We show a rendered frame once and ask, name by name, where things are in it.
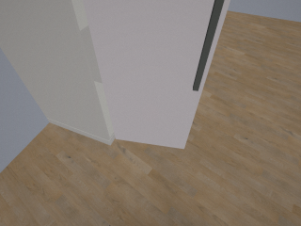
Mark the fridge door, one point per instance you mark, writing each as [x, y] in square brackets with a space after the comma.
[148, 53]

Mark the handle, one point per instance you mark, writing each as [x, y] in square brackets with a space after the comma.
[215, 15]

